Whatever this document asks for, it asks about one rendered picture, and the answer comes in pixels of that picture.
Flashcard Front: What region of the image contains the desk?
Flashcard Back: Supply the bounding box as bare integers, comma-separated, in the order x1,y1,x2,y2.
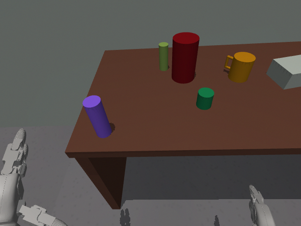
65,41,301,209

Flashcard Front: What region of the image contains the right robot hand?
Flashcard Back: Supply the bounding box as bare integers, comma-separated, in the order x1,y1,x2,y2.
249,185,276,226

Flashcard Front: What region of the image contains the left robot hand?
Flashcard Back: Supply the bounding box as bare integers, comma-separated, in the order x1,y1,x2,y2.
0,128,68,226

